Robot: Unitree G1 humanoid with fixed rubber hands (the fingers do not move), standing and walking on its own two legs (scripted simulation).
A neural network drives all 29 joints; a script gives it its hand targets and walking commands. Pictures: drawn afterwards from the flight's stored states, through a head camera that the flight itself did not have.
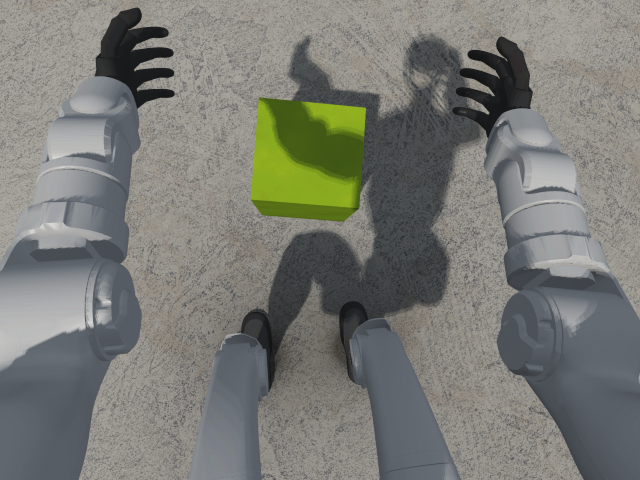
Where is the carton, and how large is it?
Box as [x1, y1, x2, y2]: [251, 97, 365, 221]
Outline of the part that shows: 259,97 251,188 251,200 261,214 343,221 355,211 359,205 365,108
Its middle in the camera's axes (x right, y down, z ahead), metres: -0.03 -0.17 +0.87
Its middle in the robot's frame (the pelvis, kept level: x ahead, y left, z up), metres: +0.56 -0.04 -0.54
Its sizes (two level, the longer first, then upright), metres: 0.210 0.200 0.250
